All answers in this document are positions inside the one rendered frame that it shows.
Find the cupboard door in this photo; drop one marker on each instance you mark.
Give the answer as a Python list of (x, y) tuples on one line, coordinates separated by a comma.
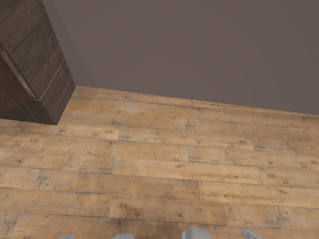
[(12, 92)]

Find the robot right thigh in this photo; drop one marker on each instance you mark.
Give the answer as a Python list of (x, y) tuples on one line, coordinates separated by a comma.
[(194, 233)]

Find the robot right hand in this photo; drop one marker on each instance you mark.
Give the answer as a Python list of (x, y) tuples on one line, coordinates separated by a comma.
[(247, 234)]

